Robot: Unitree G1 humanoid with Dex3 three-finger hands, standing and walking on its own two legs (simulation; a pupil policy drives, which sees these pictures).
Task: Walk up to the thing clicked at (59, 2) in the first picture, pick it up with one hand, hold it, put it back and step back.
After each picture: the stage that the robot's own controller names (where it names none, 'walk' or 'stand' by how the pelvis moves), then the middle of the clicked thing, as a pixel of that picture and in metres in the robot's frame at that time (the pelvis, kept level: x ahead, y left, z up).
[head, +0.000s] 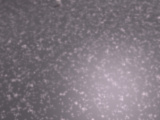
stand; (58, 3) +2.31 +0.41 -0.72
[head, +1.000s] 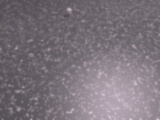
walk; (69, 12) +2.19 +0.22 -0.70
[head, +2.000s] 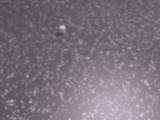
walk; (62, 31) +1.53 +0.18 -0.71
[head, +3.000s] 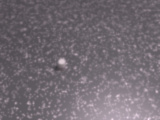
walk; (62, 65) +1.00 +0.20 -0.71
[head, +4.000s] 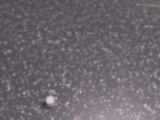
walk; (50, 103) +0.60 +0.23 -0.71
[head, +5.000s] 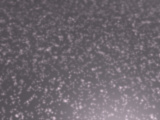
stand; out of the picture +0.37 +0.23 -0.71
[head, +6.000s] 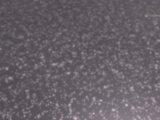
stand; out of the picture +0.33 +0.22 -0.72
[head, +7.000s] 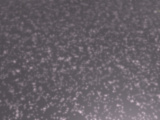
stand; out of the picture +0.36 +0.19 -0.72
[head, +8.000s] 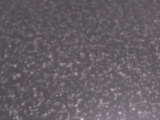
stand; out of the picture +0.34 +0.15 -0.72
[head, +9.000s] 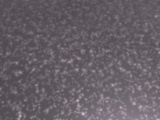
stand; out of the picture +0.37 +0.15 -0.73
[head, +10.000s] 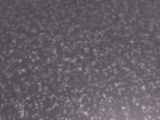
stand; out of the picture +0.36 +0.15 -0.73
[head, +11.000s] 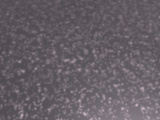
stand; out of the picture +0.37 +0.14 -0.73
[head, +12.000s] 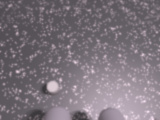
go down; (53, 88) +0.41 +0.17 -0.51
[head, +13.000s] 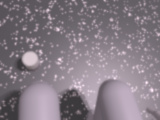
go down; (32, 62) +0.44 +0.22 -0.32
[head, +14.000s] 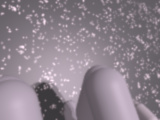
close in; out of the picture +0.43 +0.25 -0.24
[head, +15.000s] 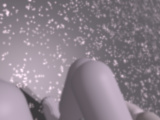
close; out of the picture +0.42 +0.28 -0.22
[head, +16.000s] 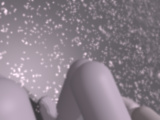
lift; out of the picture +0.41 +0.27 -0.23
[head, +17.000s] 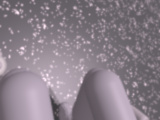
lift; out of the picture +0.34 +0.24 -0.18
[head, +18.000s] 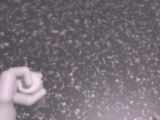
lift; (32, 91) +0.32 +0.18 +0.00
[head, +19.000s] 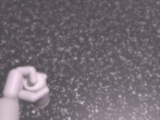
hold; (37, 91) +0.32 +0.18 +0.00
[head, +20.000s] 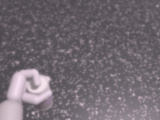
hold; (41, 93) +0.32 +0.17 +0.00
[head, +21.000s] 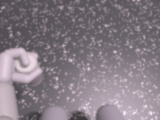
crouch; (30, 70) +0.39 +0.19 -0.07
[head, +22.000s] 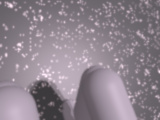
lower; out of the picture +0.42 +0.26 -0.20
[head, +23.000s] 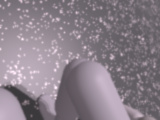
lower; out of the picture +0.43 +0.31 -0.23
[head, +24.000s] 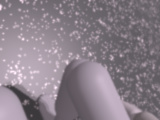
lower; out of the picture +0.43 +0.31 -0.23
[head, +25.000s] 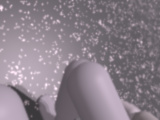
lower; out of the picture +0.43 +0.31 -0.23
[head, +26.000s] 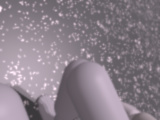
lower; out of the picture +0.43 +0.31 -0.23
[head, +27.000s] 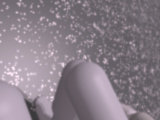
open; out of the picture +0.42 +0.28 -0.24
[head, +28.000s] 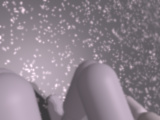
stand; out of the picture +0.42 +0.27 -0.25
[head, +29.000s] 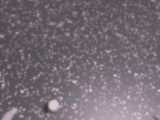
stand; (54, 107) +0.40 +0.16 -0.59
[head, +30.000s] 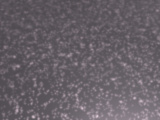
stand; out of the picture +0.39 +0.16 -0.67
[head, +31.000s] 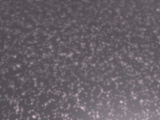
stand; out of the picture +0.38 +0.15 -0.67
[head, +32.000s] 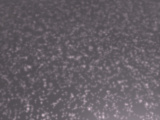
stand; out of the picture +0.41 +0.14 -0.72
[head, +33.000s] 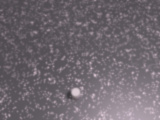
walk; (76, 94) +0.51 +0.09 -0.69
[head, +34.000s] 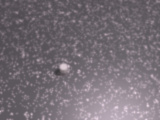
walk; (63, 70) +0.76 +0.13 -0.71
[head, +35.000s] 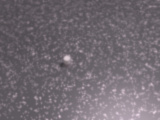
stand; (67, 61) +1.04 +0.22 -0.70
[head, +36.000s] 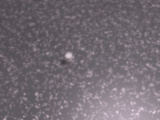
stand; (68, 59) +1.05 +0.18 -0.72
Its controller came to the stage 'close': yes
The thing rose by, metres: 0.71
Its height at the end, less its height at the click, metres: +0.00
